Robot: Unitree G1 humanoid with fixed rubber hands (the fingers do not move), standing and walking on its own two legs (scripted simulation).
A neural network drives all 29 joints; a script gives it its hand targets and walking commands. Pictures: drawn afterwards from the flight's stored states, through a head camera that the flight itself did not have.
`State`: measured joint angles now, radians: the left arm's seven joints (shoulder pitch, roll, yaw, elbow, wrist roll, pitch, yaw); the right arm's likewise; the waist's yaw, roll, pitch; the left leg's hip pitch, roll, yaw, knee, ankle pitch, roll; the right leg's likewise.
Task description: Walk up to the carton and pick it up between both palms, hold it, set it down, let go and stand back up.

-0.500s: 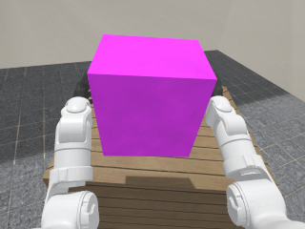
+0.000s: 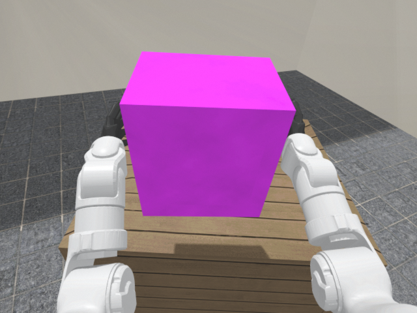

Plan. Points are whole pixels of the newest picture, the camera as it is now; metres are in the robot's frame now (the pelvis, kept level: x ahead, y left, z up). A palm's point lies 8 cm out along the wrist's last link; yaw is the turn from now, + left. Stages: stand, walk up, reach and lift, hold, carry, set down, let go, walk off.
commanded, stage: hold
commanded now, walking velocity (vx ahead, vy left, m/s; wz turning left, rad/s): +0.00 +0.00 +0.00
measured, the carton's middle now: (204, 139) +0.38 +0.00 +0.19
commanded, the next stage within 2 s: none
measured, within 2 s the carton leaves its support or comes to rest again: neither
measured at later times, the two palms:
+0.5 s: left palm (115, 141) +0.37 +0.17 +0.19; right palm (289, 136) +0.37 -0.16 +0.21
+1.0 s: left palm (110, 141) +0.35 +0.17 +0.20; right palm (292, 137) +0.36 -0.16 +0.22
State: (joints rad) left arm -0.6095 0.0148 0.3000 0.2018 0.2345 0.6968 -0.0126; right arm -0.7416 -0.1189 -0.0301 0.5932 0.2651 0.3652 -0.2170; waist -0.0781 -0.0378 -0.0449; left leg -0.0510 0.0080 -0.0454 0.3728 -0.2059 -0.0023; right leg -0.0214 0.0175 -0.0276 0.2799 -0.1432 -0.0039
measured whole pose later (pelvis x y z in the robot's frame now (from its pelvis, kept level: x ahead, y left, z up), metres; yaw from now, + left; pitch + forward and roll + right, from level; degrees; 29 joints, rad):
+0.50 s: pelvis +0.01 +0.00 +0.00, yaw +0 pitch -6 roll -1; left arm -0.58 0.00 0.28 0.16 0.24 0.70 0.00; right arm -0.72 -0.14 0.00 0.57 0.29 0.35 -0.22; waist -0.08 -0.04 -0.03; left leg -0.04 0.01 -0.05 0.38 -0.22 0.00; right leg 0.00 0.02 -0.02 0.26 -0.15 0.00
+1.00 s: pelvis +0.00 +0.01 +0.00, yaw -1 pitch -8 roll -1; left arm -0.61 -0.01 0.31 0.18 0.27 0.71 -0.02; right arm -0.73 -0.12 -0.03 0.59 0.25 0.37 -0.20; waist -0.07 -0.04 -0.04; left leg -0.03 0.00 -0.04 0.37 -0.21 0.01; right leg 0.00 0.02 -0.01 0.27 -0.13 0.00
